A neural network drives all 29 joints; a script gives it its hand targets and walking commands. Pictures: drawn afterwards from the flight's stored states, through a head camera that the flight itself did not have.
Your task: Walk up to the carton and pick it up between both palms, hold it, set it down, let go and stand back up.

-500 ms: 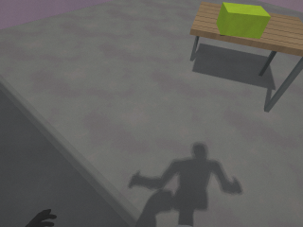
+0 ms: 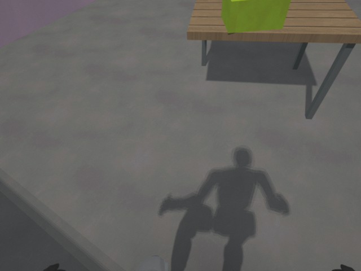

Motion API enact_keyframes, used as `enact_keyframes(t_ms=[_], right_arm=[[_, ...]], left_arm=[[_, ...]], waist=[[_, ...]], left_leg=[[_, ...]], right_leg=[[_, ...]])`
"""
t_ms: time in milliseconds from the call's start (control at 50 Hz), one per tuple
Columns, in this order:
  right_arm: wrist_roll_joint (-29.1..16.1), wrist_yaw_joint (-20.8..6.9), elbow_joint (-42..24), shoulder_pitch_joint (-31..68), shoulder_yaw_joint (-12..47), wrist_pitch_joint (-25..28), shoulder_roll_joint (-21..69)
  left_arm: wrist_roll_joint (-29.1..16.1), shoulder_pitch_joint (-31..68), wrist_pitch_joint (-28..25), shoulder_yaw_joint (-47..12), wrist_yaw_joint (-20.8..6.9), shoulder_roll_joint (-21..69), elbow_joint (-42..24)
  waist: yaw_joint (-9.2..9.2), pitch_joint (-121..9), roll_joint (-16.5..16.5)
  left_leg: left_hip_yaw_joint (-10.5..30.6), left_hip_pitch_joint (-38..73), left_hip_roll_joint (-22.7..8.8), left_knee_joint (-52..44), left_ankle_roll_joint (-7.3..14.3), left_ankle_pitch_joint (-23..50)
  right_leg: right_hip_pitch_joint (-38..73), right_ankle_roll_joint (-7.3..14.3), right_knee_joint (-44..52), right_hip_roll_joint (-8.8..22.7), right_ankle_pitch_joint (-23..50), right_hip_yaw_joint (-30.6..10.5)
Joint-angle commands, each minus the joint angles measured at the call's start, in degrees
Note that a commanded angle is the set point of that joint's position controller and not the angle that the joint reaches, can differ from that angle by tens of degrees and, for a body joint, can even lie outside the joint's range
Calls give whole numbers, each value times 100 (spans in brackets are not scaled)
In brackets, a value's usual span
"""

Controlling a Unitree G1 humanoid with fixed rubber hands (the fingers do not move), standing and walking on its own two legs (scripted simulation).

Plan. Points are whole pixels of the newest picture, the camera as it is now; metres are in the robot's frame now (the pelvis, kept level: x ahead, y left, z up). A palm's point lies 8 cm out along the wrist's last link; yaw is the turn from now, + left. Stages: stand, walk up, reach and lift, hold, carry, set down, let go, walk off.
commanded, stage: walk up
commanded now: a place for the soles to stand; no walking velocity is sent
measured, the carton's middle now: (252, 7) +1.42 -0.27 -0.04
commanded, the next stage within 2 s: none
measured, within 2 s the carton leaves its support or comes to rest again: neither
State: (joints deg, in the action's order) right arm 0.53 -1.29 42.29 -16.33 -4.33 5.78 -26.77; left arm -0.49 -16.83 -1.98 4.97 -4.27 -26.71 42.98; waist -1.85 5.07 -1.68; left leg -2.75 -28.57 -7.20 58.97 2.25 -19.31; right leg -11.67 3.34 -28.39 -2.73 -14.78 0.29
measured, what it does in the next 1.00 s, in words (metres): walks ahead: left foot, then right foot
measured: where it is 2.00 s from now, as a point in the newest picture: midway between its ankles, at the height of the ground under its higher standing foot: (231, 189)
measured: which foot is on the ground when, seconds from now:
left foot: up 0.00-0.20, down 0.22-0.72, up 0.74-1.00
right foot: down 0.00-0.24, up 0.26-0.68, down 0.70-1.00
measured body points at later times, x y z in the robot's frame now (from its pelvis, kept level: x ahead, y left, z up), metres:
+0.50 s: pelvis +0.21 +0.01 +0.00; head +0.22 +0.05 +0.45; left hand +0.35 +0.32 -0.11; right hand +0.23 -0.36 -0.04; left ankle +0.22 +0.12 -0.74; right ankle +0.25 -0.17 -0.66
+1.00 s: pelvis +0.36 -0.09 +0.00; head +0.38 -0.11 +0.45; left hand +0.49 +0.24 -0.07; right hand +0.40 -0.44 -0.10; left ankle +0.47 +0.03 -0.68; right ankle +0.35 -0.19 -0.74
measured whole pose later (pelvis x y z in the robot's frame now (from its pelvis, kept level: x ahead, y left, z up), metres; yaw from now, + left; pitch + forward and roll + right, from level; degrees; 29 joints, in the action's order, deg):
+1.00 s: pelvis +0.36 -0.09 +0.00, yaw -11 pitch -2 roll -1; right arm 0.2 -2.2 43.5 -18.1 -4.2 3.8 -26.7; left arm 0.1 -20.3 -4.1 4.4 -2.8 -26.9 42.6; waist -2.1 4.3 -3.6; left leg -1.6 -30.2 -5.3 52.2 1.1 -15.4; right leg -9.1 3.1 -25.5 -2.0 -14.2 2.8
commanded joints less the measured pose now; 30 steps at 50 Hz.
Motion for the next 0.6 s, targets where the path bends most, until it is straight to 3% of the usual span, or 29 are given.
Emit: enact_keyframes(t_ms=[0, 40, 80, 140, 160, 180, 200, 220, 240, 260, 280, 320, 360, 420, 520, 580], right_arm=[[-21, -21, -253, -292, -342, -11, -1003], [-17, -47, -342, 80, -326, 26, -967], [7, -54, -354, 330, -296, 83, -910], [39, -14, -203, 182, -302, 129, -870], [79, 16, -163, 14, -314, 152, -889], [122, 50, -33, -417, -385, 192, -1018], [155, 83, 89, -1051, -513, 235, -1328], [212, 120, 109, -1519, -658, 263, -1717], [123, 126, -37, -1283, -690, 230, -1857], [-4, 108, -84, -982, -717, 187, -1801], [-30, 121, -183, -716, -658, 173, -1609], [-28, 177, -288, -449, -529, 221, -1373], [-28, 154, -217, -343, -471, 286, -1221], [14, 100, -253, -199, -440, 278, -1138], [52, 86, -252, -462, -501, 281, -1453], [52, 89, -272, -456, -510, 230, -1548]], left_arm=[[77, 112, -237, 288, 19, -1105, -515], [123, 2, -258, 265, -4, -1113, -558], [124, -177, -245, 231, -10, -1087, -550], [119, -393, -189, 197, 39, -1093, -516], [106, -425, -179, 179, 58, -1065, -545], [101, -446, -171, 115, 72, -954, -589], [111, -502, -177, 16, 72, -709, -699], [81, -777, -183, -51, 85, -401, -742], [65, -899, -84, 75, 187, -994, -610], [156, -685, -67, 123, 228, -1308, -575], [199, -529, -104, 138, 218, -1392, -557], [178, -645, -133, 183, 134, -1178, -475], [125, -688, -65, 180, 42, -970, -424], [86, -511, 35, 148, -119, -699, -456], [110, 542, 63, 137, -265, -683, -630], [142, 642, 58, 187, -285, -778, -472]], waist=[[122, -254, 975], [3, -93, 1041], [-81, -126, 963], [-53, -310, 823], [66, -455, 634], [350, -699, 233], [709, -1028, -354], [778, -1484, -1236], [701, -1508, -632], [656, -1351, -378], [600, -925, -106], [397, -565, -55], [253, -207, -427], [130, 28, -774], [359, 163, -859], [361, -147, -778]], left_leg=[[21, -133, -96, -868, -100, 489], [35, -118, -114, -1577, -111, 817], [-60, 99, 65, -2141, -81, 1171], [-178, 724, 369, -2721, -11, 1420], [-209, 1154, 468, -3019, 43, 1513], [-188, 2077, 479, -3276, 140, 1533], [571, 3281, -123, -3469, 382, 930], [2534, 4400, -1500, -3601, 704, 709], [3764, 4210, -2230, -4123, 1287, 37], [3714, 3889, -2311, -4227, 1493, -309], [3071, 3370, -2000, -4317, 1277, -128], [1878, 2671, -1529, -4260, 839, 1128], [857, 1831, -1126, -4436, 707, 1748], [-123, 1609, -745, -4504, 678, 1725], [-471, 1546, -873, -4506, 796, 1337], [-411, 1622, -1015, -4259, 816, 993]], right_leg=[[-110, 1021, 1294, 1204, 999, -1248], [-173, 998, 1375, 1246, 788, -1309], [35, 812, 1138, 1132, 1448, -1162], [342, 504, 663, 1045, 2214, -1047], [330, 430, 183, 943, 2434, -895], [-90, 304, -701, 705, 2316, -614], [-1056, 183, -1835, 422, 1521, -424], [-2200, -54, -2873, -181, -1005, -517], [-2531, -123, -3714, -205, -1400, -730], [-2653, -104, -4097, 141, -1229, -943], [-2606, -142, -4178, 213, -1033, -997], [-2324, -220, -4060, 372, -558, -1025], [-2011, -275, -4029, 450, -147, -913], [-2001, -298, -3191, 606, 278, -551], [-1718, -253, -1408, 889, 354, -182], [-1065, -134, -946, 796, 489, 83]])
